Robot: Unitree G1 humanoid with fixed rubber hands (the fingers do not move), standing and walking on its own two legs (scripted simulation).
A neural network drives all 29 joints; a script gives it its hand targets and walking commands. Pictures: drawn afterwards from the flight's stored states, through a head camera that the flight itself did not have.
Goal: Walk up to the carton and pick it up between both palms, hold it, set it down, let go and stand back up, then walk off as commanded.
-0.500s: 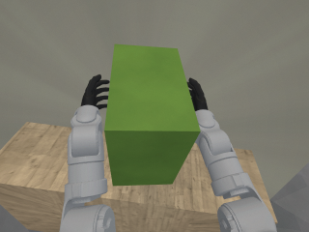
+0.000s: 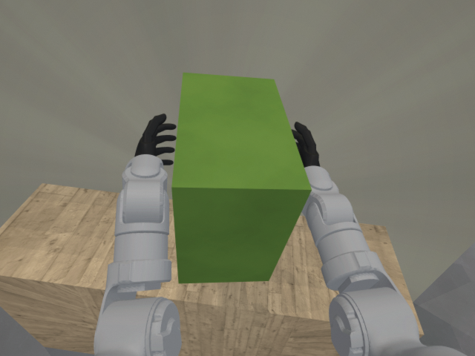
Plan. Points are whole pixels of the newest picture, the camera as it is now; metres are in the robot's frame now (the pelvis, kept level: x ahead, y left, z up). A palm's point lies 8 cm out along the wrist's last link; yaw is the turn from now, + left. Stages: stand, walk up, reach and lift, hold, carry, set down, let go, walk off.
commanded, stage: hold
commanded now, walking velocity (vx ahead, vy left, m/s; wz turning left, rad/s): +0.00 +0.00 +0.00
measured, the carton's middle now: (227, 179) +0.39 +0.02 +0.12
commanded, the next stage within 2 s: none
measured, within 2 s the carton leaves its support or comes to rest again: neither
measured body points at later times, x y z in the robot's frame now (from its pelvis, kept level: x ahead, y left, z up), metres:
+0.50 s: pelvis +0.00 +0.00 +0.00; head -0.05 +0.03 +0.45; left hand +0.36 +0.16 +0.18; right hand +0.37 -0.11 +0.18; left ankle +0.05 +0.13 -0.75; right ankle +0.01 -0.13 -0.75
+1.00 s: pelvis +0.01 +0.00 +0.00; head -0.03 +0.03 +0.45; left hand +0.39 +0.15 +0.19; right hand +0.39 -0.12 +0.18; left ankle +0.05 +0.13 -0.75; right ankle +0.01 -0.13 -0.75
